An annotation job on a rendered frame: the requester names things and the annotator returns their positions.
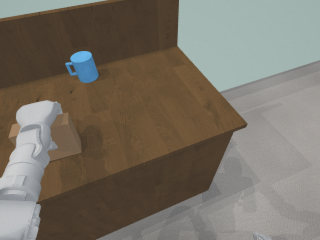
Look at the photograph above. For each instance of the left robot upper arm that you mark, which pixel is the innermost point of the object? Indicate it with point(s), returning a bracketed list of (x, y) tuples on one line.
[(19, 220)]

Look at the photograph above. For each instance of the sponge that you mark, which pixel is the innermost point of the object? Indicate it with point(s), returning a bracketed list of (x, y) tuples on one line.
[(63, 133)]

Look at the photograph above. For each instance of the left robot hand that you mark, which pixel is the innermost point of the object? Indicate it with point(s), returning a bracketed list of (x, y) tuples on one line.
[(42, 111)]

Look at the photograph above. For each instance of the robot left forearm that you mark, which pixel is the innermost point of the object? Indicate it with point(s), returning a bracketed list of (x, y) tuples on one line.
[(23, 174)]

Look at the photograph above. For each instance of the table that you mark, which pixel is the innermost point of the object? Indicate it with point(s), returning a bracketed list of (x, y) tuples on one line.
[(153, 129)]

